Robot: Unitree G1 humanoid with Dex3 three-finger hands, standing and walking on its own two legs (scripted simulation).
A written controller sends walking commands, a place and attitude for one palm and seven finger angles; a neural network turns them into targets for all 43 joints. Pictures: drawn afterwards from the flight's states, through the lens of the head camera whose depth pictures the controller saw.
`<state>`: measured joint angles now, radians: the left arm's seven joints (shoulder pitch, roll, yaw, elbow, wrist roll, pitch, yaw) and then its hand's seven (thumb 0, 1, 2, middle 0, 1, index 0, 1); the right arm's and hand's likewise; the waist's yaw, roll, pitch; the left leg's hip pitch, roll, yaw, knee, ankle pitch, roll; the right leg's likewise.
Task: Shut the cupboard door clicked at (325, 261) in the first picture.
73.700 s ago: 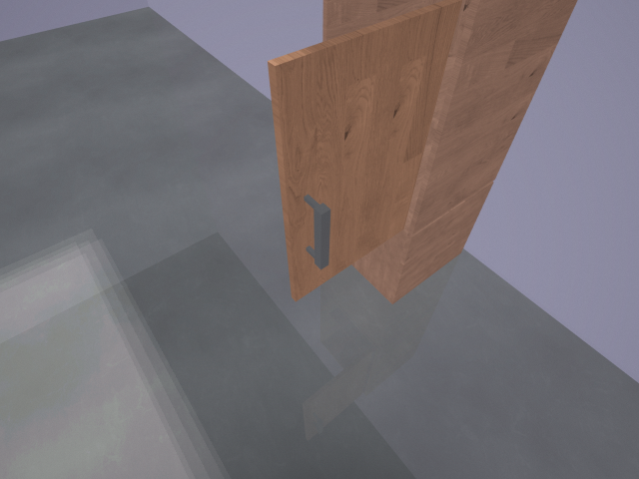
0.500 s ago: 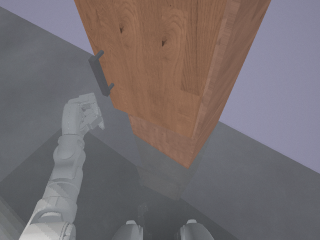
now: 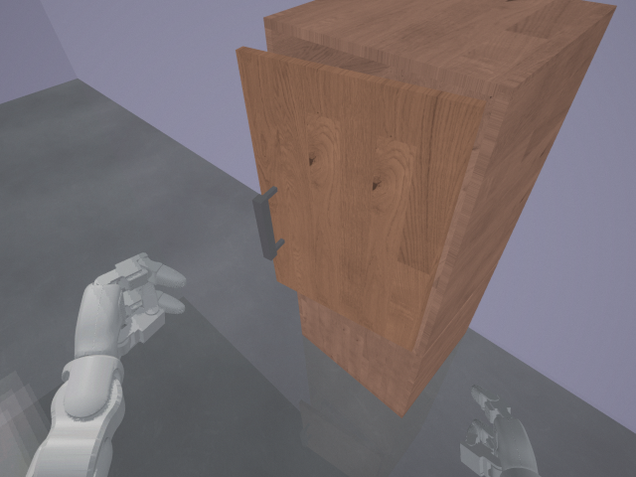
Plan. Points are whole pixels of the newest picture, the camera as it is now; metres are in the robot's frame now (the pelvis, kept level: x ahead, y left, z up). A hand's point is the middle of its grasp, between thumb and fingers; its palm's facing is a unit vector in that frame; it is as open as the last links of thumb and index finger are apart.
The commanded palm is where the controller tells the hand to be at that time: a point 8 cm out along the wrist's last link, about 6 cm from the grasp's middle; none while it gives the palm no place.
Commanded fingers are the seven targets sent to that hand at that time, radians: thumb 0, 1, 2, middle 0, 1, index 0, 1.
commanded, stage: draw the hand back to the body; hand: left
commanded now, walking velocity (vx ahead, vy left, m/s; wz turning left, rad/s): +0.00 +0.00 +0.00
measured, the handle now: (271, 223) +0.62 +0.16 -0.08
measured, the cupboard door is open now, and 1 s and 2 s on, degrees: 10 10 10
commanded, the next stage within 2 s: step back with the hand held close in 0.74 s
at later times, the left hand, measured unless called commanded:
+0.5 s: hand (29, 337) +0.19 +0.28 +0.18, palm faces +0.49 -0.75 -0.44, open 7.0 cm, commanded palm +0.15 +0.31 +0.19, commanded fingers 0.00 0.90 0.90 -0.20 -0.30 -0.20 -0.30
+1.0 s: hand (50, 335) +0.20 +0.27 +0.17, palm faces +0.43 -0.77 -0.46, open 7.4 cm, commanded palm +0.14 +0.30 +0.19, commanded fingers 0.00 0.90 0.90 -0.20 -0.30 -0.20 -0.30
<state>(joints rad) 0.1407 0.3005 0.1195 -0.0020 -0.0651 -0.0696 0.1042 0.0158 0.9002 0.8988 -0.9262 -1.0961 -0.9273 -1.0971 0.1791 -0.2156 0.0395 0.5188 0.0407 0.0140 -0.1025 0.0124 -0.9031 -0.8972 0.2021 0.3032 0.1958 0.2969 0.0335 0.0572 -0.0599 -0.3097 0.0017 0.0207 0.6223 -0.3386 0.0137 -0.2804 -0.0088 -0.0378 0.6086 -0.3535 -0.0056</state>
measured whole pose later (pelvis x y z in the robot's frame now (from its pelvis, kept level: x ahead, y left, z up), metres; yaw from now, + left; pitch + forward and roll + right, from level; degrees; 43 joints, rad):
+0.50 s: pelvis +0.01 +0.01 +0.01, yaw +0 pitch -2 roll +0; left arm 0.48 0.35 0.37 -0.38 -0.07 -0.08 0.12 0.01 0.90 0.90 -0.28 -0.39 -0.28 -0.39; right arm 0.21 -0.24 0.01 0.62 0.02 -0.08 -0.08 0.02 -0.90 -0.90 0.20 0.30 0.20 0.30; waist 0.07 0.09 -0.02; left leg -0.14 -0.01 0.02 0.46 -0.27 0.02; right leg -0.12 -0.02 -0.04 0.44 -0.29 0.01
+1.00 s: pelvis +0.00 +0.00 +0.01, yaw -1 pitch +0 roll -1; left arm 0.47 0.36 0.38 -0.34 -0.05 -0.15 0.11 0.01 0.89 0.90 -0.21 -0.31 -0.21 -0.31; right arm 0.19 -0.25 0.01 0.62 0.01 -0.08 -0.08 0.01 -0.90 -0.90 0.20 0.30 0.20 0.30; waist 0.03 0.09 -0.02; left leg -0.22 0.02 0.02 0.50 -0.27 0.01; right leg -0.17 0.01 -0.04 0.43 -0.26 -0.01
